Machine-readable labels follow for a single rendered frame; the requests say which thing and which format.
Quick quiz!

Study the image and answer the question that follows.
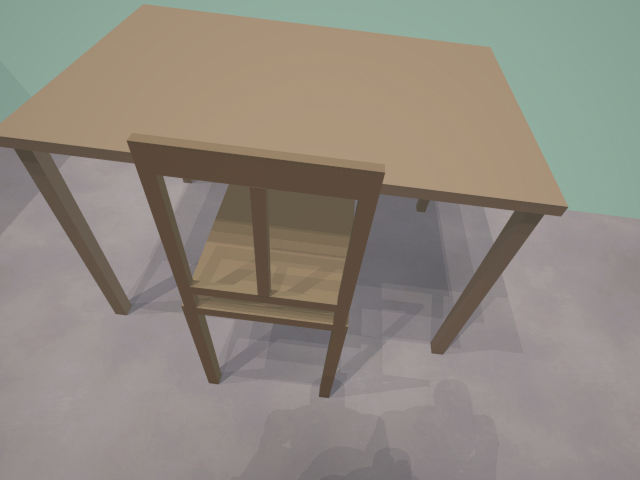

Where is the table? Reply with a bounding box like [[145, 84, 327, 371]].
[[0, 4, 568, 355]]

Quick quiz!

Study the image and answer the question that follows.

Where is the chair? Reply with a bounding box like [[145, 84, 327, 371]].
[[127, 133, 385, 398]]

